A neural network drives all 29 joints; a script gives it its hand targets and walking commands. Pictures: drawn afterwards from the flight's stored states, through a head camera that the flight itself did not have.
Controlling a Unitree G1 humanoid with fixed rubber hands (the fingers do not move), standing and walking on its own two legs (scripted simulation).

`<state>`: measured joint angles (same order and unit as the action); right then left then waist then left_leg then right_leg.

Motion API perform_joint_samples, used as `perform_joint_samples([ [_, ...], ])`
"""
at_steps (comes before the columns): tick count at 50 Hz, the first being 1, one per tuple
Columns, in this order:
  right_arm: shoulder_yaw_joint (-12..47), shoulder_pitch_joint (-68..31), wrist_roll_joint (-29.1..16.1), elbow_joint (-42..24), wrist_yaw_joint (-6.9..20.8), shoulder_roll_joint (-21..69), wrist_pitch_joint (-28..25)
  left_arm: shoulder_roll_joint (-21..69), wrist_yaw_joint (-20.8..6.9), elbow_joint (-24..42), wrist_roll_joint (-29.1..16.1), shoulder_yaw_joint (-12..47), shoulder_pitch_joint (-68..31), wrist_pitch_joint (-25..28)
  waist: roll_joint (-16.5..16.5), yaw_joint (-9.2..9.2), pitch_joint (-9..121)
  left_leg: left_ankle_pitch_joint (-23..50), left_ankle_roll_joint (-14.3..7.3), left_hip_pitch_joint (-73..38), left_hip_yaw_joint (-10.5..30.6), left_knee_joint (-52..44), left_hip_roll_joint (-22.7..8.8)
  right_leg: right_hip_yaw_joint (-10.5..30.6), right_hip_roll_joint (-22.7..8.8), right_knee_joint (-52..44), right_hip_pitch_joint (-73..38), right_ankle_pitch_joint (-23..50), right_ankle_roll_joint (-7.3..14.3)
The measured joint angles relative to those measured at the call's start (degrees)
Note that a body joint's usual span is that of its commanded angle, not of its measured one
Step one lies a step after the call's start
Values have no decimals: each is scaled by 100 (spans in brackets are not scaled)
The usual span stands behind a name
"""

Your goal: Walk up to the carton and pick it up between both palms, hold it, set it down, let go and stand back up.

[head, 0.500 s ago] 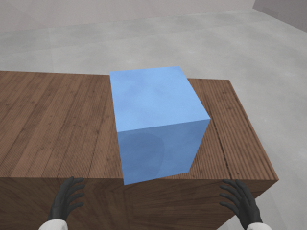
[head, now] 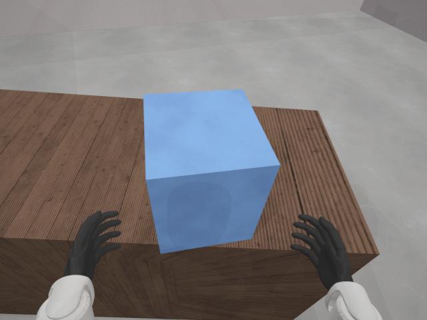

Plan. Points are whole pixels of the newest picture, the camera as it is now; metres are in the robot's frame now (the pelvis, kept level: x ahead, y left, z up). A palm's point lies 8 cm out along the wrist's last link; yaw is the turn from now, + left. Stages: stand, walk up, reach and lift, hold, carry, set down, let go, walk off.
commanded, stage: reach and lift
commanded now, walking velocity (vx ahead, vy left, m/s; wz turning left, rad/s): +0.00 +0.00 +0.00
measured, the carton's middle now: (201, 172) +0.40 +0.07 +0.06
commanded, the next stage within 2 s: none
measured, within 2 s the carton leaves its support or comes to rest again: neither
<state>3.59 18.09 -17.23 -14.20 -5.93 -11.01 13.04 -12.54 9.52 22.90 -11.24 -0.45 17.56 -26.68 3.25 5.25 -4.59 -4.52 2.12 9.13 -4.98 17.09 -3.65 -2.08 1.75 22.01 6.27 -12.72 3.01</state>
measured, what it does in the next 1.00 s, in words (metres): stands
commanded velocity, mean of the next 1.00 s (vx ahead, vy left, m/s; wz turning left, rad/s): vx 0.00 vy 0.00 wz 0.00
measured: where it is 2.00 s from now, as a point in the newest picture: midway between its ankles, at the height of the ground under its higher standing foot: outside the picture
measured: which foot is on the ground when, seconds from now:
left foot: down 0.00-1.00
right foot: down 0.00-1.00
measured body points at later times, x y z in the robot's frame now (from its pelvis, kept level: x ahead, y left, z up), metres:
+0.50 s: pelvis +0.01 +0.00 +0.00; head +0.03 +0.01 +0.45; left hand +0.28 +0.24 +0.09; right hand +0.32 -0.15 +0.10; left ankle +0.05 +0.15 -0.75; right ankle +0.00 -0.08 -0.75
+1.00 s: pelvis +0.00 +0.01 +0.00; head +0.02 +0.03 +0.45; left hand +0.33 +0.25 +0.13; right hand +0.38 -0.14 +0.14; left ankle +0.05 +0.15 -0.75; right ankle +0.00 -0.08 -0.75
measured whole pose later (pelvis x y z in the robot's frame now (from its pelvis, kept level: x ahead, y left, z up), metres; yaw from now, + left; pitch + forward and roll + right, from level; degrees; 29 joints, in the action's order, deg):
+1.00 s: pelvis +0.00 +0.01 +0.00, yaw -1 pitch +0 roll +0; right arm 6.9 -25.3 -27.8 6.0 -9.7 -20.7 26.6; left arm -12.5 8.4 14.0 -9.9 -13.2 -18.9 -50.8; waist 3.0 3.4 -2.3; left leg -5.9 1.9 13.5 -4.7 19.6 -3.8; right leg -0.4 2.3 22.4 10.0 -12.5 2.5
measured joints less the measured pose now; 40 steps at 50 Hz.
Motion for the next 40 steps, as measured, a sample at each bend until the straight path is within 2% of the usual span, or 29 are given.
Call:
perform_joint_samples([
  [11,107,-1031,-118,112,-339,-161,487,50,-216,-238,-114,-520,-843,-605,-77,-115,44,28,52,16,34,-66,1,13,18,87,85,-59,40],
  [20,240,-1758,-330,336,-497,-346,747,98,-318,-323,-96,-884,-1475,-1103,-94,-187,26,-23,50,-2,31,-61,27,49,2,98,74,-104,23],
  [30,314,-2566,-678,640,-535,-672,985,122,-326,-204,-8,-1108,-2049,-1649,-60,-263,16,-97,21,38,21,9,34,96,2,27,59,-86,-13],
  [40,354,-3329,-952,1149,-473,-884,1216,106,-248,-300,111,-1251,-2738,-2174,-1,-260,99,-124,-2,157,9,85,17,147,25,-18,138,-28,-39],
])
